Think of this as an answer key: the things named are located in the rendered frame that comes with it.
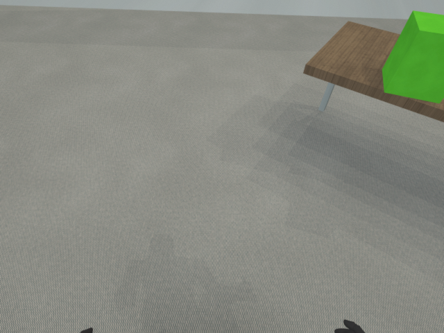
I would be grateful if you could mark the carton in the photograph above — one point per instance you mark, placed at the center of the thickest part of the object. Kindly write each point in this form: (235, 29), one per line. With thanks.
(415, 67)

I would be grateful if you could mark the table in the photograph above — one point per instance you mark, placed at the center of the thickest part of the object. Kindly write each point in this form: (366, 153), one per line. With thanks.
(354, 58)

